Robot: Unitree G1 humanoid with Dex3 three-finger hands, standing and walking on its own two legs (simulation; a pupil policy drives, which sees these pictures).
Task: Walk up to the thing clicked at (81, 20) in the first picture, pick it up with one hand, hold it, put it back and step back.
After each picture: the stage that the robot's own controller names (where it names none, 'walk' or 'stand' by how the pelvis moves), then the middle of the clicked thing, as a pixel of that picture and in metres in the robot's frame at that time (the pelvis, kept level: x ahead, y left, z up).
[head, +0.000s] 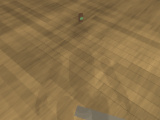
stand; (80, 17) +2.07 -0.02 -0.72
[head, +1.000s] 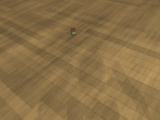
walk; (73, 32) +1.92 +0.25 -0.70
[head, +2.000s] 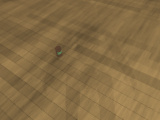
walk; (58, 51) +1.32 +0.36 -0.71
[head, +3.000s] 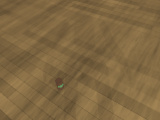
walk; (59, 84) +0.89 +0.29 -0.72
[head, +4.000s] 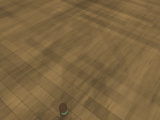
walk; (63, 110) +0.62 +0.18 -0.71
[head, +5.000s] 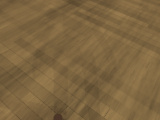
stand; out of the picture +0.50 +0.15 -0.71
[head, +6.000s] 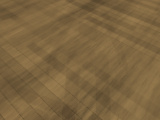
stand; out of the picture +0.47 +0.15 -0.72
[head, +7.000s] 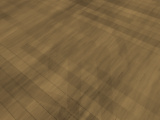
stand; out of the picture +0.41 +0.21 -0.71
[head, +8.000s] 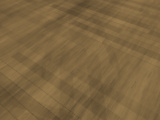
stand; out of the picture +0.39 +0.22 -0.72
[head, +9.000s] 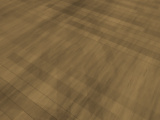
stand; out of the picture +0.39 +0.24 -0.73
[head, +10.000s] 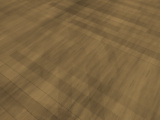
stand; out of the picture +0.39 +0.23 -0.73
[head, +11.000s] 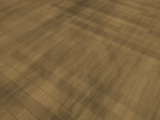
stand; out of the picture +0.40 +0.23 -0.73
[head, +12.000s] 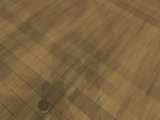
go down; (44, 107) +0.44 +0.21 -0.61
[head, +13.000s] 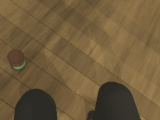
go down; (17, 61) +0.49 +0.23 -0.30
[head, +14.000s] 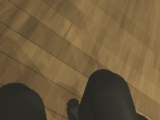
close in; out of the picture +0.48 +0.26 -0.25
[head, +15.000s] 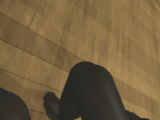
close; out of the picture +0.47 +0.29 -0.23
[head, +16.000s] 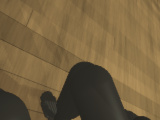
lift; out of the picture +0.45 +0.28 -0.24
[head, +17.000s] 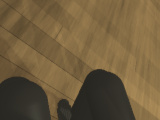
lift; out of the picture +0.41 +0.27 -0.18
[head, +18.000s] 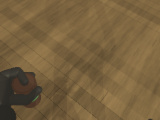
lift; (28, 91) +0.34 +0.18 -0.01
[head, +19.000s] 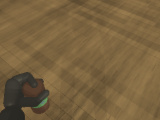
hold; (37, 97) +0.33 +0.17 +0.00
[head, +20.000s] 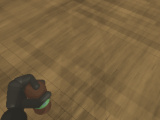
hold; (39, 98) +0.33 +0.16 -0.01
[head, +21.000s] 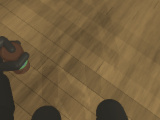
crouch; (16, 59) +0.45 +0.21 -0.08
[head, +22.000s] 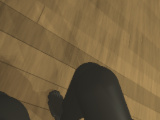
lower; out of the picture +0.46 +0.27 -0.24
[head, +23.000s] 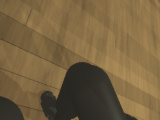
lower; out of the picture +0.46 +0.28 -0.24
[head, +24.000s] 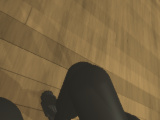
lower; out of the picture +0.46 +0.29 -0.24
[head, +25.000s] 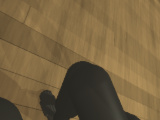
lower; out of the picture +0.46 +0.29 -0.24
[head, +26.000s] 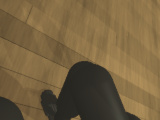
loosen; out of the picture +0.46 +0.29 -0.24
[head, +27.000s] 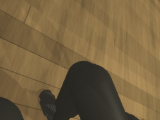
withdraw; out of the picture +0.46 +0.28 -0.24
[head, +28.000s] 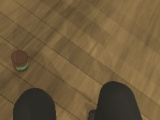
walk; (20, 61) +0.48 +0.23 -0.30
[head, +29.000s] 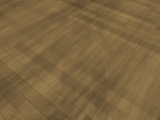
stand; out of the picture +0.41 +0.18 -0.65
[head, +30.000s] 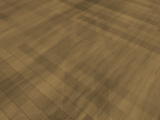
stand; out of the picture +0.43 +0.19 -0.66
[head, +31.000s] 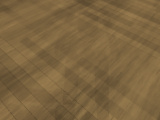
stand; out of the picture +0.43 +0.18 -0.67
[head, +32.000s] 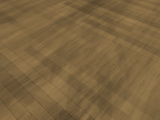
walk; out of the picture +0.44 +0.19 -0.72
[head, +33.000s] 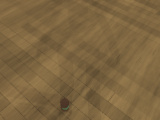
walk; (64, 105) +0.55 +0.13 -0.71
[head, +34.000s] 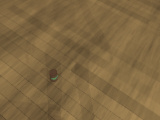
walk; (53, 75) +0.78 +0.18 -0.71
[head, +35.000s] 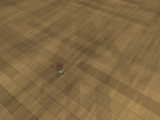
stand; (60, 69) +1.06 +0.29 -0.70
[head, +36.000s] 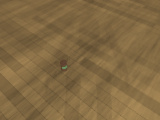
stand; (63, 65) +1.09 +0.21 -0.72
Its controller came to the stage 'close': yes
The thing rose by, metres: 0.71
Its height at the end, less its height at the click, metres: +0.00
